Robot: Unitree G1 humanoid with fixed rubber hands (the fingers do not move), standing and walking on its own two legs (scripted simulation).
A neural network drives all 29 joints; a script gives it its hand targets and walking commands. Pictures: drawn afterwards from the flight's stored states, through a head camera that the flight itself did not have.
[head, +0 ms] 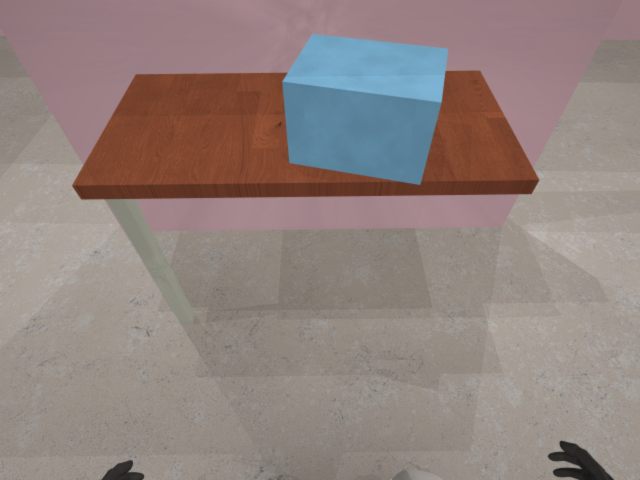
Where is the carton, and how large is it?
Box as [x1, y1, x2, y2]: [282, 34, 447, 184]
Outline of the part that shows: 312,34 282,81 289,162 420,184 441,102 447,49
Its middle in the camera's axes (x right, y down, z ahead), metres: +0.09 -0.29 +0.82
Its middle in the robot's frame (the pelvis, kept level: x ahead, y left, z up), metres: +0.80 -0.09 +0.02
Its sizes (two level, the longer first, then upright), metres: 0.283 0.204 0.186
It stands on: a table, 0.67 m high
